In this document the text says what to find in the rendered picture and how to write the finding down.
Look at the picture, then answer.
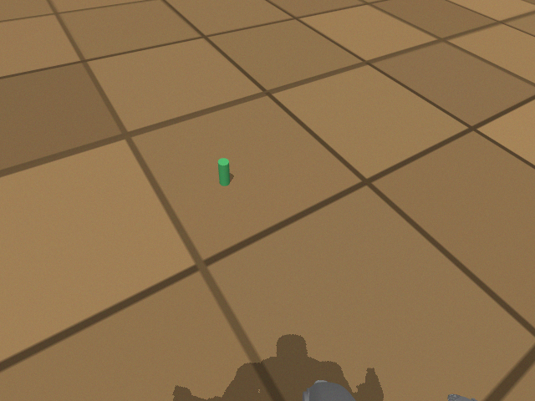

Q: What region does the can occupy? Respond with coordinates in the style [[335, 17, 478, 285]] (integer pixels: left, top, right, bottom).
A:
[[218, 158, 230, 186]]

